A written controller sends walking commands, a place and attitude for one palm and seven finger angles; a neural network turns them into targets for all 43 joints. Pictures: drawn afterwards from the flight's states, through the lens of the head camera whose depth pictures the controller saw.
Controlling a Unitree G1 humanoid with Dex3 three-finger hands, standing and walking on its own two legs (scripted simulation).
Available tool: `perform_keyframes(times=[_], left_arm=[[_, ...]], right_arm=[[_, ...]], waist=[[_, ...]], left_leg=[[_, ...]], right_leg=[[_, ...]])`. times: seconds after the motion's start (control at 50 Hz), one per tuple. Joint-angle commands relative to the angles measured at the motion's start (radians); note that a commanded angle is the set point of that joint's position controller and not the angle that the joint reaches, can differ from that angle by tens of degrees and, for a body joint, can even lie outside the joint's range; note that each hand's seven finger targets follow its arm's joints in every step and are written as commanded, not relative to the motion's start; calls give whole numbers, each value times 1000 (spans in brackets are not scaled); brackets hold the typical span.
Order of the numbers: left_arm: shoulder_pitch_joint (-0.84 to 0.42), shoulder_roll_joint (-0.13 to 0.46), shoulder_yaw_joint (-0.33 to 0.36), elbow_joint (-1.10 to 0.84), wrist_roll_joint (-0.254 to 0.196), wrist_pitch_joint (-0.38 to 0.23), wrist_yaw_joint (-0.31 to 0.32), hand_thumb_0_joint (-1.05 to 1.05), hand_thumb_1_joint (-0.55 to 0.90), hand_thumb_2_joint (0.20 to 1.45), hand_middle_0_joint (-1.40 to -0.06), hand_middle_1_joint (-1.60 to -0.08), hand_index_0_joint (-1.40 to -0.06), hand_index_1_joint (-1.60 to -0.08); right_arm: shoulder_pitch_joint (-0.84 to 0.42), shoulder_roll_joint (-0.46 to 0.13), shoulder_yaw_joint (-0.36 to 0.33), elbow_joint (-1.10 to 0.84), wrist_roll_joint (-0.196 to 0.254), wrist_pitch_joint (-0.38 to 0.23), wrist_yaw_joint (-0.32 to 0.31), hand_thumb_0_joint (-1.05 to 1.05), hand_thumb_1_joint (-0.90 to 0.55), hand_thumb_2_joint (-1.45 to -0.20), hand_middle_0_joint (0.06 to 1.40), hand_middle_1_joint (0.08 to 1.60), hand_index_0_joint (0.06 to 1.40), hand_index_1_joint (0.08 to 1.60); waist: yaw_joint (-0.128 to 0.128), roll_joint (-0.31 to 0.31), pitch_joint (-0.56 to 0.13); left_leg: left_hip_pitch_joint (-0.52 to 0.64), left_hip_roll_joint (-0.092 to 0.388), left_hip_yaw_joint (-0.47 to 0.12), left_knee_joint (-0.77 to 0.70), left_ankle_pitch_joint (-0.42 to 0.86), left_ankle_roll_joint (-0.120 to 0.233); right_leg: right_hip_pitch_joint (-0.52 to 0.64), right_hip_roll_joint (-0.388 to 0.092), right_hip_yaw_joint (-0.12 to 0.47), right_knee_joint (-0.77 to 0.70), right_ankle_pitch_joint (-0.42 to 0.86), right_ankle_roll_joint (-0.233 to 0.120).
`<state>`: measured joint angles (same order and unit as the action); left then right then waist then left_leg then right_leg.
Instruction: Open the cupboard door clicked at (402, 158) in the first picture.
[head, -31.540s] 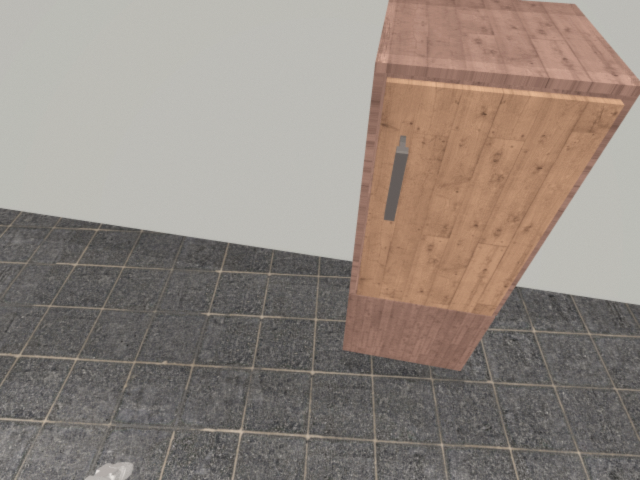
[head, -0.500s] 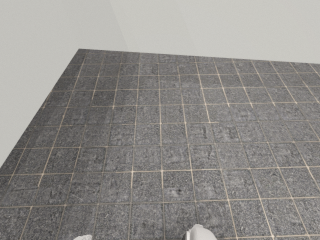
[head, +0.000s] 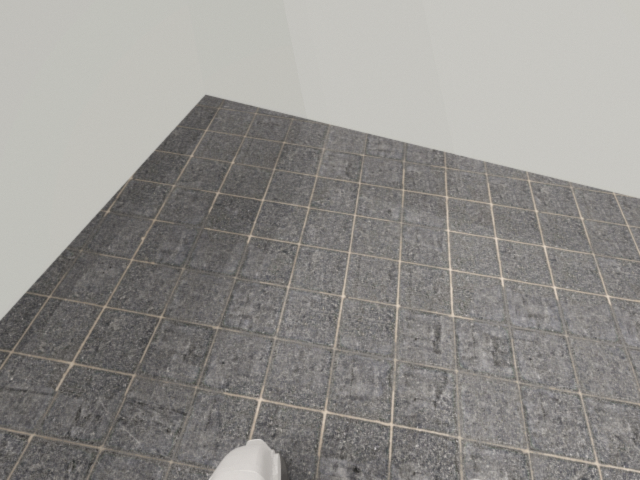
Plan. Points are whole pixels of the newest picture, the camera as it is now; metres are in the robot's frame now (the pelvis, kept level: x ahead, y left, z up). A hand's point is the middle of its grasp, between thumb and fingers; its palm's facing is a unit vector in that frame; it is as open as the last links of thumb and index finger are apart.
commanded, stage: turn to face it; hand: left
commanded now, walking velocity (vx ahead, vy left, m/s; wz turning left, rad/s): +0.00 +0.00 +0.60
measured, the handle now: out of the picture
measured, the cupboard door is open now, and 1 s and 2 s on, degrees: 48 48 48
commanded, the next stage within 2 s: none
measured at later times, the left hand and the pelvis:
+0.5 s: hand (166, 457) +0.16 +0.22 -0.15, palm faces +0.24 -0.94 -0.24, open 7.4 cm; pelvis +0.08 -0.01 +0.01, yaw +15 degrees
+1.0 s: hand out of the picture +0.02 +0.11 -0.15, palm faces +0.58 -0.77 -0.26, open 7.3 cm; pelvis +0.10 -0.07 +0.01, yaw +36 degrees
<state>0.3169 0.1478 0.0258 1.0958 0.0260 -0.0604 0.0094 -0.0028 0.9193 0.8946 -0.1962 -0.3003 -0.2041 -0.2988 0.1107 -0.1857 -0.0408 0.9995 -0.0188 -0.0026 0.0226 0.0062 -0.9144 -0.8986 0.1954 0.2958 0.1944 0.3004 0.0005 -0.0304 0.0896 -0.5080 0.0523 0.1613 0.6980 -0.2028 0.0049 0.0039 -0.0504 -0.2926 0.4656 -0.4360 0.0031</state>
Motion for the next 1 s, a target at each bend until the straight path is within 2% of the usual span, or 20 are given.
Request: perform_keyframes(times=[0.0,0.02,0.04,0.06,0.12,0.16,0.26,0.34,0.44,0.54,0.56,0.58,0.6,0.62,0.64,0.66,0.7,0.78,0.88,0.98], left_arm=[[15,182,52,-113,-32,3,8,0,900,900,-200,-300,-200,-300],[-6,138,39,-156,-40,9,7,0,900,900,-200,-300,-200,-300],[-77,176,39,-190,-29,28,17,0,900,900,-200,-300,-200,-300],[-106,135,44,-209,-23,31,16,0,900,900,-200,-300,-200,-300],[-75,118,56,-173,-4,60,5,0,900,900,-200,-300,-200,-300],[-30,117,61,-166,-2,74,0,0,900,900,-200,-300,-200,-300],[-90,137,66,-208,2,89,4,0,900,900,-200,-300,-200,-300],[-174,148,63,-253,1,85,6,0,900,900,-200,-300,-200,-300],[-237,154,54,-294,-6,76,10,0,900,900,-200,-300,-200,-300],[-135,171,54,-280,-20,68,21,0,900,900,-200,-300,-200,-300],[-87,188,62,-269,-22,63,25,0,900,900,-200,-300,-200,-300],[-50,252,75,-261,-13,56,31,0,900,900,-200,-300,-200,-300],[-68,326,83,-275,2,54,36,0,900,900,-200,-300,-200,-300],[-112,307,69,-285,-2,55,39,0,900,900,-200,-300,-200,-300],[-179,249,59,-297,-5,52,42,0,900,900,-200,-300,-200,-300],[-201,216,50,-296,-11,48,38,0,900,900,-200,-300,-200,-300],[-175,193,39,-289,-16,43,31,0,900,900,-200,-300,-200,-300],[-62,209,45,-259,-14,41,32,0,900,900,-200,-300,-200,-300],[21,232,54,-236,-6,44,32,0,900,900,-200,-300,-200,-300],[6,267,67,-233,4,50,26,0,900,900,-200,-300,-200,-300]], right_arm=[[316,-222,-50,-9,-23,-17,-15,0,-900,-900,200,300,200,300],[352,-300,-63,-8,-5,-18,-28,0,-900,-900,200,300,200,300],[320,-287,-60,-10,8,-7,-33,0,-900,-900,200,300,200,300],[244,-276,-62,-40,3,-14,-41,0,-900,-900,200,300,200,300],[103,-197,-38,-87,1,-19,-47,0,-900,-900,200,300,200,300],[72,-196,-41,-100,1,-20,-43,0,-900,-900,200,300,200,300],[94,-213,-59,-107,1,-7,-33,0,-900,-900,200,300,200,300],[129,-218,-69,-103,-2,2,-29,0,-900,-900,200,300,200,300],[173,-225,-80,-102,-7,10,-30,0,-900,-900,200,300,200,300],[119,-228,-91,-127,-2,26,-31,0,-900,-900,200,300,200,300],[97,-213,-89,-138,5,27,-30,0,-900,-900,200,300,200,300],[97,-161,-83,-146,16,28,-23,0,-900,-900,200,300,200,300],[81,-118,-75,-169,18,26,-22,0,-900,-900,200,300,200,300],[73,-182,-84,-162,1,28,-15,0,-900,-900,200,300,200,300],[108,-168,-87,-149,-1,37,-10,0,-900,-900,200,300,200,300],[104,-153,-83,-119,-3,53,-7,0,-900,-900,200,300,200,300],[104,-140,-70,-114,0,61,1,0,-900,-900,200,300,200,300],[23,-126,-58,-127,4,71,4,0,-900,-900,200,300,200,300],[-74,-118,-40,-146,4,68,5,0,-900,-900,200,300,200,300],[-98,-118,-30,-166,10,53,7,0,-900,-900,200,300,200,300]], waist=[[-132,219,-284],[-134,362,-363],[-121,164,-320],[-88,125,-216],[-10,120,-127],[17,135,-161],[5,119,-161],[-20,142,-145],[-49,181,-187],[-8,186,-216],[18,147,-228],[35,-13,-240],[44,-276,-186],[19,-176,-137],[-26,-111,-117],[-41,-138,-88],[-42,-163,-88],[3,-147,-99],[42,-148,-105],[40,-196,-101]], left_leg=[[562,182,-313,-166,620,139],[638,403,-636,-218,1006,294],[534,393,-590,-260,746,303],[424,383,-589,-319,531,288],[234,233,-433,-386,266,171],[202,179,-355,-397,178,137],[221,154,-433,-439,3,126],[270,153,-502,-427,-17,149],[355,154,-575,-364,161,171],[251,96,-599,-289,269,130],[165,59,-574,-259,184,93],[-20,-20,-477,-139,-36,29],[-197,-164,-236,132,-351,-61],[-149,-105,-242,346,-388,-48],[-130,-85,-251,438,-325,-50],[-128,-63,-230,499,-270,-66],[-137,-47,-183,531,-187,-86],[-135,-35,-142,442,-171,-97],[-88,-27,-100,260,-224,-88],[59,-39,-44,48,-239,-51]], right_leg=[[-309,-104,32,596,408,43],[-488,9,160,865,-239,60],[-489,-17,286,932,-186,42],[-572,-41,289,941,-126,54],[-551,-64,311,851,48,74],[-511,-55,301,799,102,82],[-572,-39,311,724,154,100],[-597,-25,312,604,117,104],[-543,18,320,427,19,88],[-254,76,308,77,90,53],[-117,55,311,-65,186,43],[62,-110,459,-190,164,-4],[60,-398,736,-244,234,-124],[-106,-451,665,-209,395,-169],[-144,-389,557,-184,480,-169],[-150,-305,473,-148,589,-140],[-103,-235,326,-98,772,-90],[-5,-233,272,-72,868,-61],[67,-277,255,-34,953,-92],[8,-314,207,25,937,-109]])
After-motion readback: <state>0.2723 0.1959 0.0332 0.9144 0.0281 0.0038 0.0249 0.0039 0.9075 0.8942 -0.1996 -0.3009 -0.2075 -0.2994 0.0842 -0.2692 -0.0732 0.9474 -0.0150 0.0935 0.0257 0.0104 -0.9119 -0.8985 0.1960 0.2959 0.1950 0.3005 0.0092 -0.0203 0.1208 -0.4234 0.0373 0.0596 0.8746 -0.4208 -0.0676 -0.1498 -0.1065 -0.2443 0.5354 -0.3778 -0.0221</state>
